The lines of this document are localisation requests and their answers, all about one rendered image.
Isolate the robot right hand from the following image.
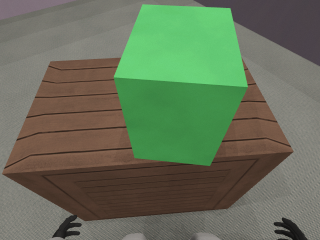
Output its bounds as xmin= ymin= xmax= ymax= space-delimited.
xmin=273 ymin=217 xmax=308 ymax=240

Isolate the robot left hand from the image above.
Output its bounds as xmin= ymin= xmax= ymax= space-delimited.
xmin=52 ymin=215 xmax=82 ymax=239

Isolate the carton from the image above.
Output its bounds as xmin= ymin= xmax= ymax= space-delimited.
xmin=113 ymin=4 xmax=248 ymax=166

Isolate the pedestal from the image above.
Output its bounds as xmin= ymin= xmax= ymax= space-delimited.
xmin=2 ymin=57 xmax=294 ymax=221

